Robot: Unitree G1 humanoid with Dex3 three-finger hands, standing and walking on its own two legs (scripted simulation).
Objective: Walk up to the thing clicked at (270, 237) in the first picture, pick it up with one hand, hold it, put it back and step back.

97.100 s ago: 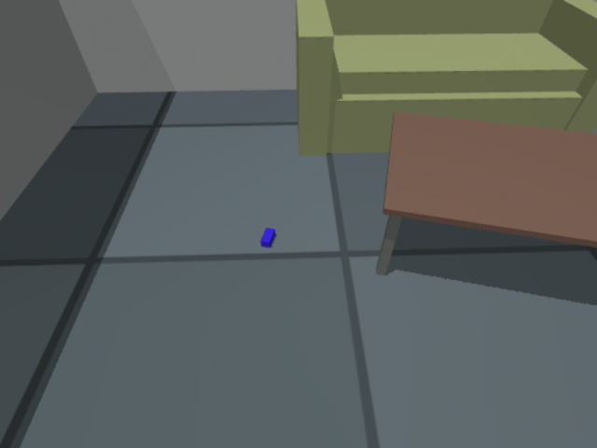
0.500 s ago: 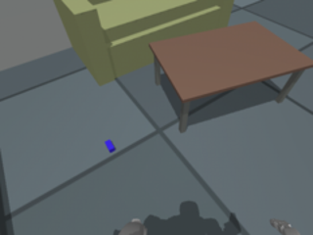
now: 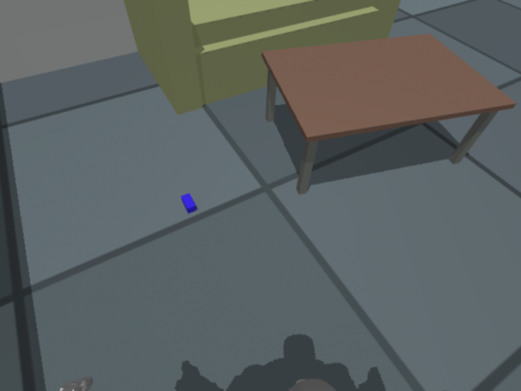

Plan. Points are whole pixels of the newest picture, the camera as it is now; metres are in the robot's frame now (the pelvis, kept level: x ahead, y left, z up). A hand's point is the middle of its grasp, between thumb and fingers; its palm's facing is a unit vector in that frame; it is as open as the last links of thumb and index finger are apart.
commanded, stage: step back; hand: left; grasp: from above
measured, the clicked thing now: (188, 203) +1.00 +0.32 -0.74
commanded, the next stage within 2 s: stand in 1.26 s
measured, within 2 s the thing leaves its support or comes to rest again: neither
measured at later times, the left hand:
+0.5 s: hand out of the picture -0.05 +0.27 -0.14, palm faces +0.02 -0.91 -0.40, open 7.4 cm
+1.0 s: hand out of the picture +0.02 +0.25 -0.15, palm faces +0.04 -0.93 -0.36, open 7.4 cm
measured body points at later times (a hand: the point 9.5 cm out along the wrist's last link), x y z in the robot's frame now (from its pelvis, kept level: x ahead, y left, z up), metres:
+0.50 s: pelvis -0.10 -0.01 +0.00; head -0.08 -0.01 +0.45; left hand -0.05 +0.32 -0.11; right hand -0.04 -0.32 -0.13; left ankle -0.08 +0.12 -0.73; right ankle -0.09 -0.13 -0.71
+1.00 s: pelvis -0.05 -0.01 +0.00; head -0.03 -0.01 +0.45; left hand +0.01 +0.30 -0.12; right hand +0.03 -0.33 -0.13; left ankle -0.01 +0.12 -0.73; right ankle -0.06 -0.14 -0.73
